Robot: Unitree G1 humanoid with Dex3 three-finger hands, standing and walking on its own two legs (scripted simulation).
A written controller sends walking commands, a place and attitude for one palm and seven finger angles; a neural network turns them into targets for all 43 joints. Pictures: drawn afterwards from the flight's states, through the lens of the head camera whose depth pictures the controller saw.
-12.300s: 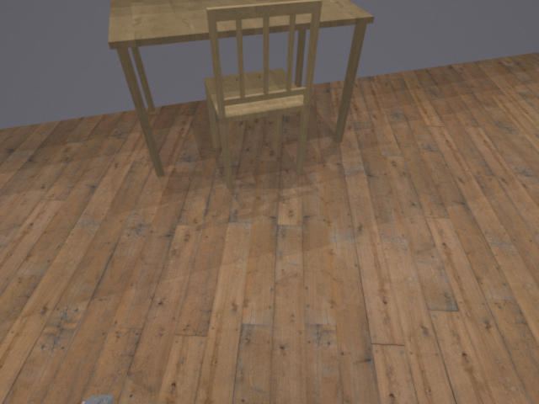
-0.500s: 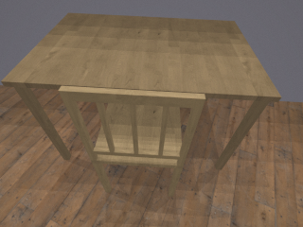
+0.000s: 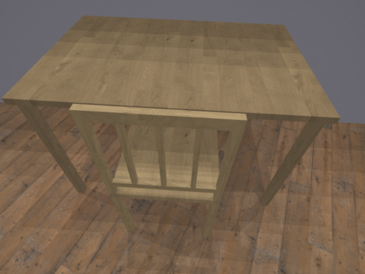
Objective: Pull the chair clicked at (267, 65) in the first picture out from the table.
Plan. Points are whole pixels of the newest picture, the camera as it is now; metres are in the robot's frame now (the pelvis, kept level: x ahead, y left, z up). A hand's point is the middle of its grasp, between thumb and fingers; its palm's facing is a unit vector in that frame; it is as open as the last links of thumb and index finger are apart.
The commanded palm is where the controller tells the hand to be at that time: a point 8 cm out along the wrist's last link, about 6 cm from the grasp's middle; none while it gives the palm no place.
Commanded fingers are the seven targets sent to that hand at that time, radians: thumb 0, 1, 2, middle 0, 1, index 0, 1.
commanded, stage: look again from close up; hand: left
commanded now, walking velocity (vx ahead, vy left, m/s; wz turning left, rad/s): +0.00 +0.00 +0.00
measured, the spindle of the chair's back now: (161, 158) +0.46 +0.10 -0.09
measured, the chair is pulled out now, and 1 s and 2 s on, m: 0.00 0.00 0.00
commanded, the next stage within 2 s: none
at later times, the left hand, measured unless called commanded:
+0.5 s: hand out of the picture -0.03 +0.15 -0.18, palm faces +0.05 -0.98 -0.16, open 7.4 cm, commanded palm none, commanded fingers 0.00 0.90 0.90 -0.20 -0.30 -0.20 -0.30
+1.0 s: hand out of the picture -0.03 +0.14 -0.18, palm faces +0.06 -0.98 -0.16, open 7.4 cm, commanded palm none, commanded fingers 0.00 0.90 0.90 -0.20 -0.30 -0.20 -0.30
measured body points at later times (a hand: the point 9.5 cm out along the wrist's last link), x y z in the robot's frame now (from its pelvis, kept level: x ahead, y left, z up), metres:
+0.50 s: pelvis +0.01 -0.01 +0.00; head +0.01 -0.01 +0.45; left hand -0.03 +0.20 -0.16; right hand +0.00 -0.22 -0.16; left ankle +0.01 +0.11 -0.74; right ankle -0.03 -0.11 -0.74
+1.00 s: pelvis +0.01 -0.01 +0.00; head +0.01 -0.02 +0.45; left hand -0.03 +0.19 -0.16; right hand +0.00 -0.23 -0.16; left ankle +0.01 +0.11 -0.74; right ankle -0.03 -0.11 -0.74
